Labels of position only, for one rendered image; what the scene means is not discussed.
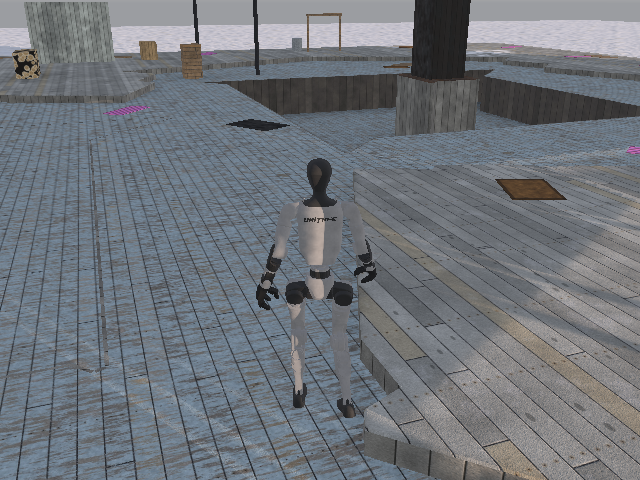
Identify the left robot shin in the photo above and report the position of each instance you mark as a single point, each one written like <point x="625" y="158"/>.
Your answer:
<point x="298" y="364"/>

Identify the left robot forearm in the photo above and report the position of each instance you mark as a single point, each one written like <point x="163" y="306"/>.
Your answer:
<point x="270" y="270"/>

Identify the robot left hand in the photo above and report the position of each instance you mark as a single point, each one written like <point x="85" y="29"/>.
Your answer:
<point x="261" y="295"/>

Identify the right robot forearm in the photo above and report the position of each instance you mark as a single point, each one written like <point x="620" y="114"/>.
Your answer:
<point x="367" y="259"/>

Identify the robot right hand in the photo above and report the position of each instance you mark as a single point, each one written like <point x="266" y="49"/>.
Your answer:
<point x="370" y="277"/>

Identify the right robot upper arm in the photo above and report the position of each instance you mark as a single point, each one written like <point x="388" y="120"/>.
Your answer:
<point x="351" y="211"/>

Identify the left robot upper arm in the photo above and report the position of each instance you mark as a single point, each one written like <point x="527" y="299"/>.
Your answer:
<point x="287" y="213"/>

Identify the left robot foot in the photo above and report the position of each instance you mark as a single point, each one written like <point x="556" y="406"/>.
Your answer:
<point x="299" y="400"/>

